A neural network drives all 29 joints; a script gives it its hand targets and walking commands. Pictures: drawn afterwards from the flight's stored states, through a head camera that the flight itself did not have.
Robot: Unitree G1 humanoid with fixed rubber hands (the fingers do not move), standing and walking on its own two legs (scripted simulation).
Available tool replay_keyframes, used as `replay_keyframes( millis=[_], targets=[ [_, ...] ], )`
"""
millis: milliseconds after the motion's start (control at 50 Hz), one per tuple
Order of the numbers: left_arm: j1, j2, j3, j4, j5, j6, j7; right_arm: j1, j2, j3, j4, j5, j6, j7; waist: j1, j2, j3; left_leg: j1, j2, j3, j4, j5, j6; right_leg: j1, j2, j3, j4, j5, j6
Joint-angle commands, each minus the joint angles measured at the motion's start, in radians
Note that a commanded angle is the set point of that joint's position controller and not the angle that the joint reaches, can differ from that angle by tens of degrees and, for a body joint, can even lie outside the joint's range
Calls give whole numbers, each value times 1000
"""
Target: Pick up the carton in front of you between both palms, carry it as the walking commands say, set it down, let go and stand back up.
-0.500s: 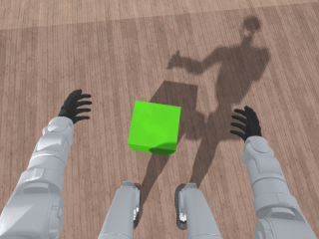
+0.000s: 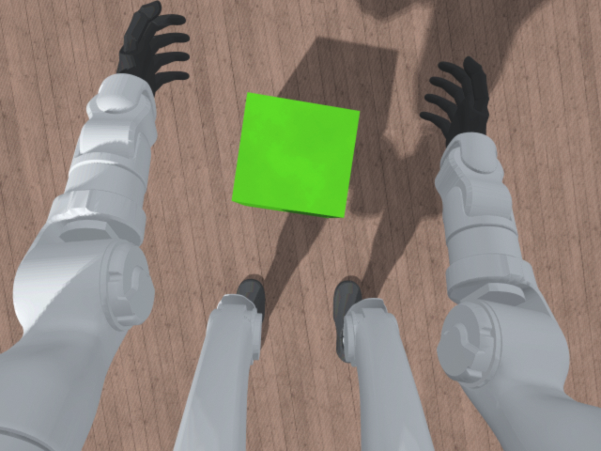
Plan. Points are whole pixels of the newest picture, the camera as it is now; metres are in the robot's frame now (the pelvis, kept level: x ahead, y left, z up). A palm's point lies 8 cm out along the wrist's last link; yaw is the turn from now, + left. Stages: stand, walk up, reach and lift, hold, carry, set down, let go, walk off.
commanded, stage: reach and lift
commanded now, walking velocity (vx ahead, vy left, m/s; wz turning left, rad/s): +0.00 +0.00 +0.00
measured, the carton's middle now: (293, 165) +0.49 +0.02 -0.50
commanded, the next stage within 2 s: none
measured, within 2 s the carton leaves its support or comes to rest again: leaves its support in 1.52 s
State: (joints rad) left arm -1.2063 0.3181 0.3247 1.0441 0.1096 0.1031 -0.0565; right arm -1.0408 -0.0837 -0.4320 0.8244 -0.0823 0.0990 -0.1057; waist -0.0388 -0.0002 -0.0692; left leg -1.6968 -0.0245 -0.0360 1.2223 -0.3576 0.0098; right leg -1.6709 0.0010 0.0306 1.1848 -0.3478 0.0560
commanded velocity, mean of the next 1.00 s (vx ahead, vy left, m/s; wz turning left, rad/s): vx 0.00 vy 0.00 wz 0.00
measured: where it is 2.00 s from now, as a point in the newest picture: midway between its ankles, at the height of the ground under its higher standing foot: (299, 335)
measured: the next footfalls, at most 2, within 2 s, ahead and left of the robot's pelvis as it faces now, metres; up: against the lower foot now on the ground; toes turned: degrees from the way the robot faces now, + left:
none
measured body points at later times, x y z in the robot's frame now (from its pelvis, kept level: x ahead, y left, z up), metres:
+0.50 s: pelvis -0.04 -0.02 -0.20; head +0.31 +0.01 +0.07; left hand +0.51 +0.20 -0.37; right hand +0.49 -0.18 -0.37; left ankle +0.07 +0.11 -0.59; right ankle +0.08 -0.15 -0.59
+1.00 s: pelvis -0.04 -0.01 -0.25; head +0.32 +0.02 +0.00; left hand +0.52 +0.18 -0.44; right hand +0.49 -0.17 -0.43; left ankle +0.07 +0.11 -0.59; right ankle +0.07 -0.15 -0.59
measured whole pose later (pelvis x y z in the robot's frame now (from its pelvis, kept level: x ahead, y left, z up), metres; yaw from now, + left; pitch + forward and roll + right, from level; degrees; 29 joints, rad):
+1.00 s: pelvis -0.04 -0.01 -0.25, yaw -2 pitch +38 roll -4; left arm -1.46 0.45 -0.02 1.21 -0.20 0.03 0.05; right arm -1.34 -0.22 -0.15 1.09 0.24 0.01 -0.18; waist -0.03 -0.05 0.31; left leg -2.30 -0.02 -0.05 2.20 -0.57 -0.01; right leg -2.27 0.06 0.03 2.16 -0.56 0.09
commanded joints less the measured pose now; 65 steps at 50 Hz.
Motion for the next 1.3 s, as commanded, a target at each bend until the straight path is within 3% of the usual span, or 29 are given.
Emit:
replay_keyframes(
  millis=[0,140,200,300,380,440,580,720,760,820,900,1040,1200,1240,1280],
  targets=[
    [-131,44,-1,-77,-9,-62,26,-95,-85,2,-40,5,-70,3,-6,87,-873,486,-25,-18,122,504,-42,89,86,-98,147,306,17],
    [-170,178,-84,-156,-117,-80,61,-151,-142,143,-119,142,-74,-41,46,54,-1111,313,-32,19,376,472,-47,179,80,-77,398,413,30],
    [-219,240,-146,-210,-196,-73,69,-197,-167,210,-163,213,-54,-70,43,54,-1224,271,-27,45,464,415,-50,271,81,-82,497,431,26],
    [-320,273,-217,-204,-284,-40,62,-293,-194,245,-159,268,-11,-99,21,69,-1171,169,-11,68,555,227,-47,215,83,-102,590,255,26],
    [-415,278,-225,-80,-279,-15,52,-398,-210,227,-50,259,11,-97,17,81,-940,57,10,66,585,5,-41,52,64,-102,619,19,22],
    [-469,270,-228,24,-259,-18,45,-469,-219,211,43,243,2,-83,17,79,-811,-7,21,53,614,-83,-34,-15,49,-100,657,-62,22],
    [-564,295,-261,119,-265,-62,72,-558,-254,214,164,251,-49,-66,18,53,-750,-15,36,30,700,-30,-34,-39,36,-106,766,-12,24],
    [-631,312,-328,3,-339,-106,110,-596,-263,295,100,331,-100,-84,13,47,-937,149,26,19,787,193,-29,25,48,-123,857,181,29],
    [-587,285,-351,32,-337,-102,113,-533,-214,331,149,371,-97,-78,38,66,-910,178,19,25,795,234,-28,-13,55,-122,863,188,29],
    [-501,246,-345,94,-316,-92,109,-449,-187,306,203,357,-91,-66,35,90,-821,158,20,16,786,197,-30,-93,69,-123,856,134,32],
    [-498,227,-329,82,-302,-92,105,-468,-228,249,161,304,-108,-80,12,108,-797,111,20,13,786,165,-39,-132,66,-126,854,116,34],
    [-515,207,-331,97,-297,-100,100,-482,-176,260,213,300,-106,-70,17,72,-684,-13,20,16,766,62,-28,-127,66,-112,836,57,21],
    [-637,11,-421,79,-315,-107,84,-616,34,346,198,324,-112,-66,40,68,-721,4,-2,24,745,28,-18,-35,98,-110,828,57,15],
    [-712,-168,-452,82,-302,-97,50,-672,210,357,219,291,-101,-37,29,65,-706,-10,-14,27,751,13,-19,-32,114,-111,830,49,10],
    [-815,-499,-499,63,-299,-70,-23,-810,498,386,193,248,-78,40,13,54,-684,-16,-31,27,766,13,-11,-80,138,-120,844,33,-4]
  ],
)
